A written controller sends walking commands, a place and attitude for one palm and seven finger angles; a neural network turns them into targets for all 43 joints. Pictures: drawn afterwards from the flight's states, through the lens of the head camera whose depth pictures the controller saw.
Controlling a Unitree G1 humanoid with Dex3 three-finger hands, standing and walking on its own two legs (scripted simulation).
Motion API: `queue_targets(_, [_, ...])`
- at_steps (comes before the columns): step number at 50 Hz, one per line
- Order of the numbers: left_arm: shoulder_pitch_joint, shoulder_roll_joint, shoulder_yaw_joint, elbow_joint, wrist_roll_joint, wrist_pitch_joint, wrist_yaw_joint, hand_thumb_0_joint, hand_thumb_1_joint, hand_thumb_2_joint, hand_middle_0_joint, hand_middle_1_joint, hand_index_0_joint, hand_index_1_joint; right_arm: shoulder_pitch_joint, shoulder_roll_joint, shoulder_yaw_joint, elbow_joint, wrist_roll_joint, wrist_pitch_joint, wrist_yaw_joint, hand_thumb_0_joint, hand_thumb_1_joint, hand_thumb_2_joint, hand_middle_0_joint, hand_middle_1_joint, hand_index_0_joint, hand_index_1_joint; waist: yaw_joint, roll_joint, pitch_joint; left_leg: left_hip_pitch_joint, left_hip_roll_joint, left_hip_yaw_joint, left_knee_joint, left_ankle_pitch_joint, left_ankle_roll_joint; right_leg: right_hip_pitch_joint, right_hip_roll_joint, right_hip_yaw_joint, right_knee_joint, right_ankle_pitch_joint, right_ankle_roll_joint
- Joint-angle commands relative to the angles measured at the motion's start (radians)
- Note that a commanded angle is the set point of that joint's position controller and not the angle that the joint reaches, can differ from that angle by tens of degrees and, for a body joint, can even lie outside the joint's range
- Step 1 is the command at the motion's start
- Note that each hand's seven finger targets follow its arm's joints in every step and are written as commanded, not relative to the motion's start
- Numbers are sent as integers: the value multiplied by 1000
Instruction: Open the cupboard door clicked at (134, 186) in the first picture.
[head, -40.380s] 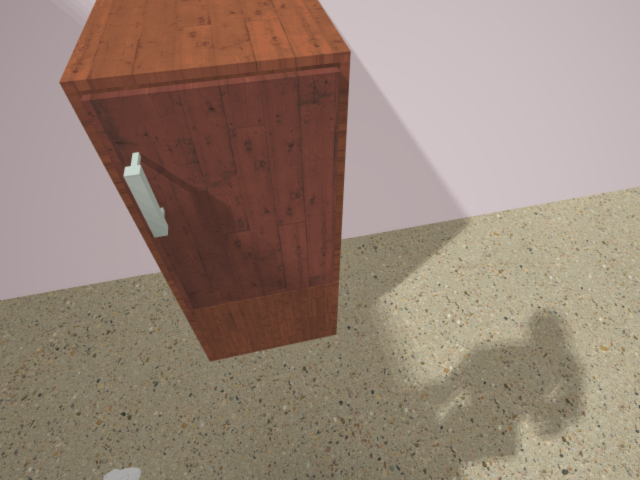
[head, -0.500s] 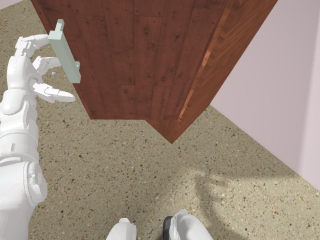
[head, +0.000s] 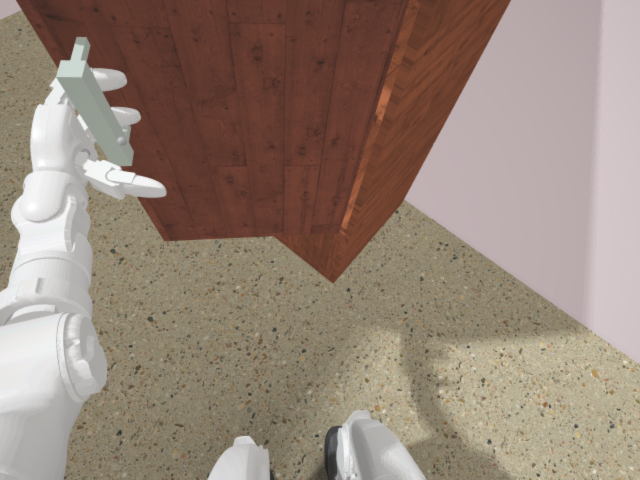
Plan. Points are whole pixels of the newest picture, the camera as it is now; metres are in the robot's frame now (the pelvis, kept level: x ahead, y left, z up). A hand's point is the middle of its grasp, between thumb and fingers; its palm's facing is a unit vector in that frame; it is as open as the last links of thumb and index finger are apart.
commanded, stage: slide the fingers in behind the handle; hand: left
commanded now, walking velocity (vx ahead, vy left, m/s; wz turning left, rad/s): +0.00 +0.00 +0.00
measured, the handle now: (103, 106) +0.55 +0.23 +0.07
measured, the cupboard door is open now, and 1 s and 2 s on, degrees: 45 45 80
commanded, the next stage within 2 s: close the thumb around the handle in 0.12 s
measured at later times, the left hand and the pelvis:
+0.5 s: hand (118, 144) +0.50 +0.21 +0.07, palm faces +0.01 -1.00 +0.00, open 11.7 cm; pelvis -0.01 +0.00 +0.00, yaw +0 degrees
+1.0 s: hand (120, 141) +0.50 +0.20 +0.07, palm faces +0.03 -1.00 -0.01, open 5.8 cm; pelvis +0.01 +0.00 +0.00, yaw -1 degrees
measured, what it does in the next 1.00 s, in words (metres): stands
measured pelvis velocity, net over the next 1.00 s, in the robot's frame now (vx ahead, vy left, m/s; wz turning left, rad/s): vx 0.01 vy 0.00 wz -0.01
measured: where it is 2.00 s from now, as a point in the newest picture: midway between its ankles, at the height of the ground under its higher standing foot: outside the picture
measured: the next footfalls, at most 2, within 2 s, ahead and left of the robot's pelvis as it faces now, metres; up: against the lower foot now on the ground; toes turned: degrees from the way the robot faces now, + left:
none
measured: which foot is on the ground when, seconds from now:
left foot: down 0.00-1.00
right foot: down 0.00-1.00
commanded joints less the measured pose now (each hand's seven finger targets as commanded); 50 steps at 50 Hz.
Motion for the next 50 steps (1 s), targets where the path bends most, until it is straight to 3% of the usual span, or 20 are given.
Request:
queue_targets(1, [-376,308,91,-180,-42,-61,-19,0,-500,300,-300,-1200,-300,-1200,191,-191,-63,-53,8,-3,-25,0,-900,-900,200,300,200,300,2,46,-501,171,-7,-68,-136,477,-25,411,30,78,-47,350,-5])
queue_targets(6, [-427,271,47,-255,-46,-65,-49,0,-500,300,-300,-1200,-300,-1200,189,-184,-65,-56,10,-9,-31,0,-900,-900,200,300,200,300,-7,123,-514,214,-6,-61,-138,480,-24,380,30,83,-54,343,-4])
queue_targets(11, [-400,295,74,-190,-59,-55,-52,0,-500,300,-300,-1200,-300,-1200,199,-194,-63,-40,12,-9,-37,0,-900,-900,200,300,200,300,-12,73,-446,167,-5,-62,-144,418,-20,360,31,82,-67,293,-3])
queue_targets(13, [-424,277,50,-185,-51,-45,-53,0,-388,348,-308,-1212,-308,-1212,199,-191,-64,-33,12,-12,-38,0,-900,-900,200,300,200,300,-20,97,-452,175,-5,-61,-145,411,-21,347,27,83,-68,285,2])
queue_targets(17, [-430,306,62,-227,-40,-56,-47,0,-164,444,-324,-1236,-324,-1236,205,-195,-65,-36,7,-15,-36,0,-900,-900,200,300,200,300,-8,140,-498,221,-2,-71,-141,456,-29,335,28,78,-57,292,-2])
queue_targets(18, [-419,284,47,-224,-38,-57,-47,0,-108,468,-328,-1242,-328,-1242,203,-192,-66,-37,7,-15,-34,0,-900,-900,200,300,200,300,-7,155,-497,235,-2,-72,-140,472,-33,322,29,76,-57,293,-3])
queue_targets(20, [-420,252,28,-201,-43,-54,-43,0,4,516,-336,-1254,-336,-1254,200,-194,-67,-34,7,-15,-32,0,-900,-900,200,300,200,300,-21,124,-464,228,0,-74,-139,453,-31,297,30,72,-64,269,-1])
queue_targets(21, [-417,279,53,-187,-49,-54,-40,0,60,540,-340,-1260,-340,-1260,207,-198,-65,-36,6,-14,-34,0,-900,-900,200,300,200,300,-19,93,-446,208,1,-78,-141,449,-29,306,32,68,-62,269,-4])
queue_targets(22, [-430,297,62,-182,-44,-49,-37,0,116,564,-344,-1266,-344,-1266,202,-200,-65,-33,8,-12,-35,0,-900,-900,200,300,200,300,-21,108,-450,190,-1,-70,-140,422,-27,313,29,77,-64,262,1])
queue_targets(25, [-443,308,58,-160,-33,-36,-33,0,284,636,-356,-1284,-356,-1284,200,-201,-61,-37,9,-14,-37,0,-900,-900,200,300,200,300,-22,88,-426,153,-5,-70,-145,377,-22,319,27,79,-65,236,0])
queue_targets(28, [-470,317,60,-229,-23,-60,-28,0,452,708,-368,-1302,-368,-1302,207,-198,-65,-39,3,-17,-36,0,-900,-900,200,300,200,300,-14,170,-520,242,-2,-79,-131,480,-34,307,27,77,-48,287,-3])
queue_targets(31, [-442,286,48,-233,-40,-72,-33,0,620,780,-380,-1320,-380,-1320,211,-199,-66,-41,0,-17,-32,0,-900,-900,200,300,200,300,-20,145,-538,280,6,-87,-117,555,-42,293,35,67,-39,317,-5])
queue_targets(34, [-418,287,60,-188,-47,-49,-40,0,788,852,-392,-1338,-392,-1338,211,-200,-65,-35,5,-10,-31,0,-900,-900,200,300,200,300,-17,113,-494,228,5,-79,-128,506,-36,321,33,70,-49,315,-1])
queue_targets(36, [-401,290,66,-221,-47,-45,-43,0,900,900,-400,-1350,-400,-1350,212,-200,-67,-47,4,-8,-30,0,-900,-900,200,300,200,300,-2,143,-517,259,5,-80,-132,555,-39,326,34,66,-45,335,-6])
queue_targets(41, [-373,237,36,-258,-54,-49,-33,0,900,900,-400,-1350,-400,-1350,214,-189,-72,-49,6,-1,-23,0,-900,-900,200,300,200,300,-7,123,-502,292,12,-84,-131,621,-45,317,39,60,-52,363,-3])
queue_targets(42, [-371,245,43,-272,-53,-53,-29,0,900,900,-400,-1350,-400,-1350,211,-189,-73,-46,6,2,-22,0,-900,-900,200,300,200,300,3,142,-512,305,14,-86,-134,633,-53,312,38,58,-50,359,-2])
queue_targets(43, [-373,210,19,-257,-54,-51,-28,0,900,900,-400,-1350,-400,-1350,210,-185,-74,-43,7,2,-20,0,-900,-900,200,300,200,300,-7,127,-498,298,13,-83,-132,622,-50,310,39,59,-52,360,-1])
queue_targets(45, [-365,248,52,-243,-53,-52,-15,0,900,900,-400,-1350,-400,-1350,207,-188,-73,-40,7,4,-21,0,-900,-900,200,300,200,300,-3,97,-468,251,9,-76,-139,570,-43,333,37,64,-55,354,0])
queue_targets(48, [-383,210,17,-252,-42,-64,-12,0,900,900,-400,-1350,-400,-1350,207,-182,-75,-37,6,0,-20,0,-900,-900,200,300,200,300,-6,136,-475,294,10,-83,-139,607,-53,305,36,60,-53,347,-2])
queue_targets(50, [-376,220,22,-263,-41,-68,-12,0,900,900,-400,-1350,-400,-1350,206,-185,-76,-36,6,1,-20,0,-900,-900,200,300,200,300,-3,130,-480,296,10,-80,-138,609,-53,314,36,63,-56,351,-1])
